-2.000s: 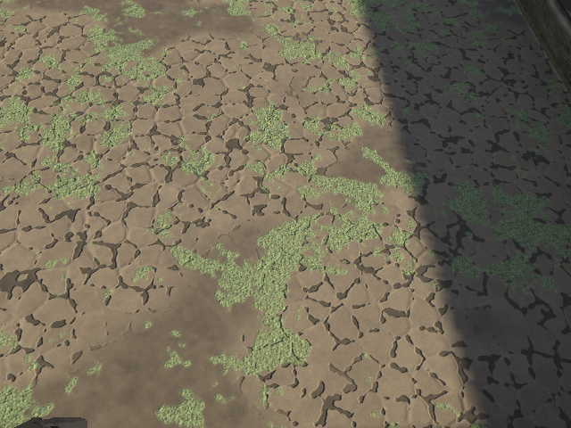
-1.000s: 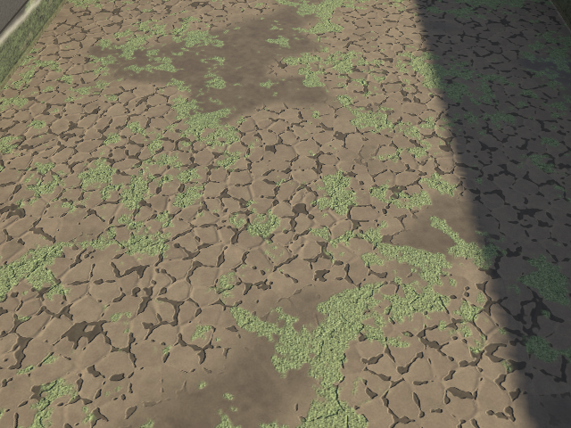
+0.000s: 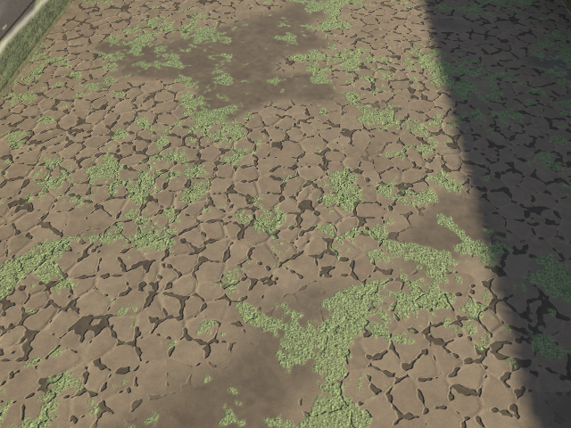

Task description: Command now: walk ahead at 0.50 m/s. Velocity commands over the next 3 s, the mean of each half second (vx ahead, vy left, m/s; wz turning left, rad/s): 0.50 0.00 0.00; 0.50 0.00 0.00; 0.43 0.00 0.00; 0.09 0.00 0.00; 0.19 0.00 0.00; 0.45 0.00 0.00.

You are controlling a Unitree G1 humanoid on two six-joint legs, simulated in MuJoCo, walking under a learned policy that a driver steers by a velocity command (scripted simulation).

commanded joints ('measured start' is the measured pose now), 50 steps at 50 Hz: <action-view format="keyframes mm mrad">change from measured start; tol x8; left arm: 1 -39 64 16 -86 2 -18 4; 50 -32 51 6 -89 -1 -23 2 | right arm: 1 -38 -81 -24 -75 -2 -9 -5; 50 -26 -72 -20 -66 -5 -9 -7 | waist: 1 -6 9 -52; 50 -8 0 -50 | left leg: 1 31 13 22 -86 357 50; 29 6 5 40 -87 227 31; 50 17 12 36 -81 335 39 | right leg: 1 -14 -4 -12 -83 343 -19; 20 -13 -16 -7 -101 360 -25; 30 -44 -21 24 -132 231 -37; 50 -24 -13 -12 -96 337 -25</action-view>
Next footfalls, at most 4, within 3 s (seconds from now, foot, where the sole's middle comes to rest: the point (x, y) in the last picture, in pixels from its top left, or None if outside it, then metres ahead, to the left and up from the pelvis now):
none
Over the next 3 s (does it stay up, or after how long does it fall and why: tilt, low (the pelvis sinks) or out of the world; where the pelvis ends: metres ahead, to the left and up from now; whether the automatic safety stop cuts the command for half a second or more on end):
stays up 0.00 0.00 0.00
